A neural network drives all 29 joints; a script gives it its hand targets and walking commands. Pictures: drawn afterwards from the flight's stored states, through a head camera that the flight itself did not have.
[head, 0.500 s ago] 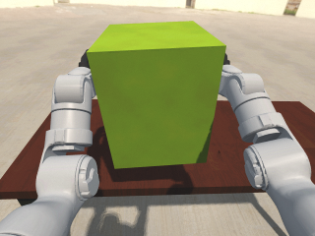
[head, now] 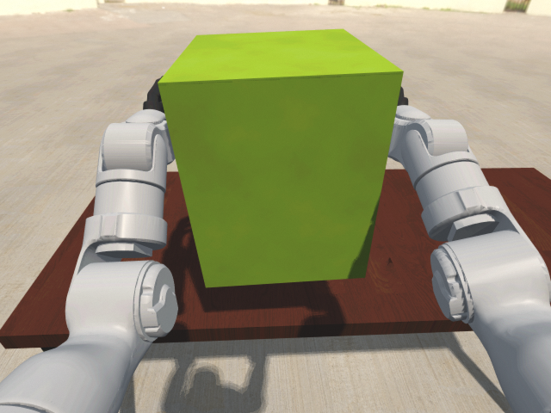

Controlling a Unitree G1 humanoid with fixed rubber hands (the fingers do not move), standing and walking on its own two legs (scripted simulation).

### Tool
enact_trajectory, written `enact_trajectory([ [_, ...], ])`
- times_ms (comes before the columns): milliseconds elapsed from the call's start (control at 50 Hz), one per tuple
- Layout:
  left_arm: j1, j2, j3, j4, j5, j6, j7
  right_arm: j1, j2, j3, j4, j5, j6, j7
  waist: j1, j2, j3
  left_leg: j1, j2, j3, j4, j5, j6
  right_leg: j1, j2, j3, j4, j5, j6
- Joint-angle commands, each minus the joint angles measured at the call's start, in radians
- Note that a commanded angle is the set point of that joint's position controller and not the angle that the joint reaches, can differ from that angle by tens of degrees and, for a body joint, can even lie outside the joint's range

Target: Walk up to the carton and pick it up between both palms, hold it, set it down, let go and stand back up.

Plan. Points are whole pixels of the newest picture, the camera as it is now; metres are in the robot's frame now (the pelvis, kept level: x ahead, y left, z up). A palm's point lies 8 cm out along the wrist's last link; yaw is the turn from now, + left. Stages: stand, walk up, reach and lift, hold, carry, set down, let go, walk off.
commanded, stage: hold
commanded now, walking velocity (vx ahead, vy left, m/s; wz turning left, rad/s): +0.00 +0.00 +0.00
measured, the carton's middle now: (277, 152) +0.39 -0.01 +0.26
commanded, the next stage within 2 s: none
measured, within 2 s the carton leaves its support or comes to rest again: neither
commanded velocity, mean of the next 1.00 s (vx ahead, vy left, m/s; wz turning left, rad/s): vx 0.00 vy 0.00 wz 0.00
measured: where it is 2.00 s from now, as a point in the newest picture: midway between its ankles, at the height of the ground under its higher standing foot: outside the picture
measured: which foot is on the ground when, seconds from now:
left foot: down 0.00-1.00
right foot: down 0.00-1.00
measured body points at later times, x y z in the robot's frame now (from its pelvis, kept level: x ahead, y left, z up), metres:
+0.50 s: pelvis +0.01 +0.00 +0.00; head -0.08 +0.01 +0.44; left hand +0.40 +0.15 +0.30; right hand +0.40 -0.17 +0.31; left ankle +0.06 +0.10 -0.75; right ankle -0.02 -0.11 -0.75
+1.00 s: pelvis +0.01 -0.01 +0.00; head -0.09 +0.01 +0.44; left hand +0.39 +0.16 +0.31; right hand +0.40 -0.16 +0.31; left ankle +0.06 +0.10 -0.75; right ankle -0.02 -0.11 -0.75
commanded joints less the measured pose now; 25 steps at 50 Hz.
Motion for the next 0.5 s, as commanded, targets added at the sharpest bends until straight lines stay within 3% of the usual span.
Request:
enact_trajectory([
  [0,-0.773,-0.618,-0.296,-0.162,-0.151,-0.086,-0.119,-0.848,0.727,0.122,-0.351,0.180,0.007,0.102,-0.016,-0.007,-0.304,0.339,-0.041,-0.104,-0.006,0.140,-0.029,-0.099,0.049,0.061,-0.079,0.181,0.078],
  [40,-0.737,-0.606,-0.271,-0.126,-0.137,-0.081,-0.132,-0.822,0.708,0.118,-0.332,0.160,0.011,0.099,-0.019,-0.009,-0.255,0.320,-0.043,-0.099,-0.025,0.094,-0.028,-0.106,0.033,0.068,-0.096,0.154,0.073],
  [60,-0.756,-0.614,-0.312,-0.203,-0.156,-0.088,-0.133,-0.848,0.717,0.141,-0.399,0.175,0.001,0.097,-0.021,-0.002,-0.343,0.359,-0.046,-0.100,-0.006,0.159,-0.036,-0.084,0.040,0.066,-0.080,0.211,0.078],
  [80,-0.727,-0.618,-0.313,-0.196,-0.151,-0.082,-0.133,-0.802,0.701,0.133,-0.370,0.172,0.011,0.092,-0.038,0.015,-0.328,0.367,-0.048,-0.105,0.010,0.197,-0.046,-0.080,0.040,0.070,-0.079,0.254,0.071],
  [100,-0.736,-0.602,-0.293,-0.200,-0.138,-0.077,-0.137,-0.814,0.702,0.145,-0.364,0.174,0.020,0.090,-0.027,0.012,-0.308,0.362,-0.049,-0.101,0.011,0.202,-0.046,-0.066,0.042,0.065,-0.075,0.270,0.074],
  [140,-0.749,-0.613,-0.320,-0.215,-0.148,-0.073,-0.142,-0.814,0.699,0.134,-0.358,0.188,0.018,0.091,-0.037,0.047,-0.299,0.348,-0.044,-0.105,0.001,0.199,-0.054,-0.065,0.045,0.061,-0.074,0.247,0.070],
  [180,-0.820,-0.630,-0.376,-0.327,-0.180,-0.079,-0.129,-0.807,0.707,0.139,-0.373,0.202,0.018,0.099,-0.056,0.081,-0.384,0.381,-0.039,-0.116,0.015,0.223,-0.071,-0.072,0.050,0.061,-0.064,0.240,0.057],
  [240,-0.825,-0.645,-0.388,-0.323,-0.185,-0.071,-0.120,-0.816,0.693,0.118,-0.373,0.190,0.023,0.111,-0.060,0.105,-0.360,0.377,-0.031,-0.124,-0.002,0.183,-0.079,-0.097,0.053,0.046,-0.071,0.184,0.055],
  [260,-0.817,-0.644,-0.390,-0.320,-0.188,-0.068,-0.117,-0.828,0.705,0.130,-0.396,0.194,0.018,0.112,-0.058,0.091,-0.366,0.360,-0.032,-0.123,0.003,0.198,-0.078,-0.072,0.054,0.050,-0.067,0.205,0.058],
  [320,-0.765,-0.609,-0.311,-0.226,-0.150,-0.068,-0.125,-0.836,0.722,0.140,-0.364,0.186,0.022,0.111,-0.009,0.000,-0.307,0.334,-0.046,-0.110,-0.016,0.156,-0.046,-0.077,0.040,0.060,-0.083,0.187,0.074],
  [360,-0.724,-0.617,-0.308,-0.243,-0.137,-0.067,-0.126,-0.798,0.714,0.160,-0.353,0.190,0.022,0.104,-0.007,0.007,-0.312,0.356,-0.050,-0.104,0.003,0.201,-0.046,-0.067,0.043,0.062,-0.072,0.245,0.076],
  [400,-0.716,-0.619,-0.315,-0.270,-0.139,-0.065,-0.126,-0.831,0.721,0.179,-0.423,0.209,0.013,0.098,-0.005,0.008,-0.355,0.382,-0.045,-0.103,0.014,0.258,-0.047,-0.047,0.055,0.054,-0.066,0.284,0.080],
  [440,-0.742,-0.598,-0.308,-0.288,-0.147,-0.065,-0.131,-0.858,0.741,0.201,-0.472,0.231,0.014,0.090,-0.001,-0.032,-0.395,0.382,-0.056,-0.104,0.029,0.289,-0.037,-0.027,0.048,0.059,-0.053,0.365,0.094],
  [460,-0.738,-0.600,-0.314,-0.302,-0.146,-0.065,-0.131,-0.835,0.739,0.198,-0.464,0.226,0.015,0.087,0.000,-0.011,-0.404,0.392,-0.052,-0.104,0.024,0.279,-0.039,-0.024,0.051,0.059,-0.054,0.345,0.092],
  [480,-0.717,-0.596,-0.304,-0.282,-0.138,-0.059,-0.131,-0.836,0.733,0.205,-0.473,0.224,0.015,0.087,0.013,-0.029,-0.382,0.389,-0.053,-0.098,0.023,0.255,-0.035,-0.029,0.050,0.062,-0.060,0.324,0.089],
])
